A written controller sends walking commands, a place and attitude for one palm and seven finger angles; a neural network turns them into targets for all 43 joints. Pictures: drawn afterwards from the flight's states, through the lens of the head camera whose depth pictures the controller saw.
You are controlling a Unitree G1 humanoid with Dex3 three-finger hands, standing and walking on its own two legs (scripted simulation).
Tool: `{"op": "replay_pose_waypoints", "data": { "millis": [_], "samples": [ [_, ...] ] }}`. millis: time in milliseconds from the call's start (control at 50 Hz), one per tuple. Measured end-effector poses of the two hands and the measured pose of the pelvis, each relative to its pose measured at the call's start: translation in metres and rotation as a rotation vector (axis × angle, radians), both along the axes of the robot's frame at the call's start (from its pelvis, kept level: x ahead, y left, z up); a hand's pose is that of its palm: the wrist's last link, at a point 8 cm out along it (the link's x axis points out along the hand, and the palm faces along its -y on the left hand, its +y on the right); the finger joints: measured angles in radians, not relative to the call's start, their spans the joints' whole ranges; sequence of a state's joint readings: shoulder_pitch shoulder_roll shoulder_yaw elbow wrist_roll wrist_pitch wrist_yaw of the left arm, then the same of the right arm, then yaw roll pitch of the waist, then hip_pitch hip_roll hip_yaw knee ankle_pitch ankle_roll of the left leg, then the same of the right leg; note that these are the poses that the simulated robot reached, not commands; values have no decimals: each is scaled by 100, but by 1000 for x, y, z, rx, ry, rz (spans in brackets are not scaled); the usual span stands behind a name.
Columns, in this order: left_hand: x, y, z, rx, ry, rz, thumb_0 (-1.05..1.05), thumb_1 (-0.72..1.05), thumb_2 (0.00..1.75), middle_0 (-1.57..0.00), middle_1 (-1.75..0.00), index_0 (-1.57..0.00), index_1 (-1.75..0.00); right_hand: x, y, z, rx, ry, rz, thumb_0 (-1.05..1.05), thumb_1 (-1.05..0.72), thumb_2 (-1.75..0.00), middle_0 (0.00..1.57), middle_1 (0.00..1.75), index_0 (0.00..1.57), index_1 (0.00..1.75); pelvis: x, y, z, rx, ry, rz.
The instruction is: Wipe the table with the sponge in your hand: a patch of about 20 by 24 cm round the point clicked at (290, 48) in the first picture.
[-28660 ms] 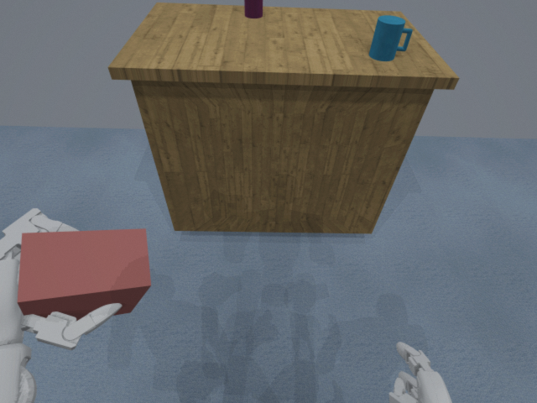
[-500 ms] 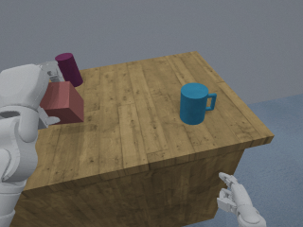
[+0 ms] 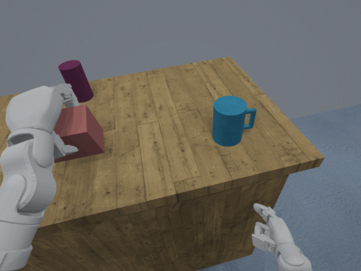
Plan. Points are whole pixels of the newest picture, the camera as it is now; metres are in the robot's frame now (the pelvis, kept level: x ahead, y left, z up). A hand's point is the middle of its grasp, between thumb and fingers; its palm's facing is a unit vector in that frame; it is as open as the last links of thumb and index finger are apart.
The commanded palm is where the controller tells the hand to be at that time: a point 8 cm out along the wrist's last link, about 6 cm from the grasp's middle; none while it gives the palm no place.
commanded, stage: move the sponge above the wiping area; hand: left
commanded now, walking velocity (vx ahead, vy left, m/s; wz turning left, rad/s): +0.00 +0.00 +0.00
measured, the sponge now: (66, 140) +0.30 +0.30 +0.16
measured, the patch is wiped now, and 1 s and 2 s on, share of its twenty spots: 0.40 0.40 0.40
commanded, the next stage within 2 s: turn the palm down, sponge in hand in 0.18 s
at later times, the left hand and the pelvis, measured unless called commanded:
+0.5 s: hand (69, 129) +0.29 +0.27 +0.20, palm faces +0.26 -0.15 -0.95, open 9.7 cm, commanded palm +0.22 +0.26 +0.27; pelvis -0.02 +0.00 +0.00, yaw -1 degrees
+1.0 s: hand (76, 157) +0.25 +0.24 +0.18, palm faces +0.23 -0.11 -0.97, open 9.7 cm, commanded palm +0.20 +0.27 +0.28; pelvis -0.03 +0.00 -0.01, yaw -2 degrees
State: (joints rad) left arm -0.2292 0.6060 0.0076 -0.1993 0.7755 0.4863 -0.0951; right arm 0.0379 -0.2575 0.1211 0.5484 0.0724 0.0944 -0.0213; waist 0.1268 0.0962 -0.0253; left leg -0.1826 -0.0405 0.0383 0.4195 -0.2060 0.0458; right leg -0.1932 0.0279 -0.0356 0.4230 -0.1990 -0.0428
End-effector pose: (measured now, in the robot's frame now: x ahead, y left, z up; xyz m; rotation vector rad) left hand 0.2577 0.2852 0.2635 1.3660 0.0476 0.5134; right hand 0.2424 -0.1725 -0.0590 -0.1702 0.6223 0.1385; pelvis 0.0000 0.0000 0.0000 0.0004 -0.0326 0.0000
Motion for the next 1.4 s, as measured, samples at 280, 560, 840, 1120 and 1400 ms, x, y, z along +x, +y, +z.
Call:
{"op": "replay_pose_waypoints", "data": {
  "millis": [280, 560, 840, 1120, 1400],
  "samples": [
    [-25, -20, 7, 93, -64, -83, 0, -55, 103, -80, -145, -83, -142, 11, -3, -2, -54, 1, 16, 2, -90, -89, 20, 30, 19, 30, 1, 2, -1, -1, -19, 10],
    [-10, -53, -43, 23, 70, -365, 0, -54, 100, -81, -146, -84, -144, -50, -26, -13, -66, 21, -53, 2, -90, -89, 20, 30, 20, 30, -19, 0, -4, 7, -34, -42],
    [-45, 16, 36, 15, -250, -26, 0, -55, 99, -83, -148, -86, -146, -59, -29, -21, -26, 75, -89, 2, -90, -89, 20, 30, 20, 30, -29, -5, -3, 7, -46, -25],
    [-45, -48, 33, 163, -215, -284, 0, -55, 98, -84, -149, -88, -147, -18, -16, 3, -32, -64, -81, 2, -90, -89, 20, 30, 20, 30, -16, -5, -4, 7, -67, -30],
    [-38, -28, -36, 23, 176, -135, -1, -55, 96, -85, -150, -88, -149, -11, -18, -13, -51, 22, -48, 2, -90, -89, 20, 30, 20, 30, -11, -2, -3, 4, -10, -21]
  ]
}}
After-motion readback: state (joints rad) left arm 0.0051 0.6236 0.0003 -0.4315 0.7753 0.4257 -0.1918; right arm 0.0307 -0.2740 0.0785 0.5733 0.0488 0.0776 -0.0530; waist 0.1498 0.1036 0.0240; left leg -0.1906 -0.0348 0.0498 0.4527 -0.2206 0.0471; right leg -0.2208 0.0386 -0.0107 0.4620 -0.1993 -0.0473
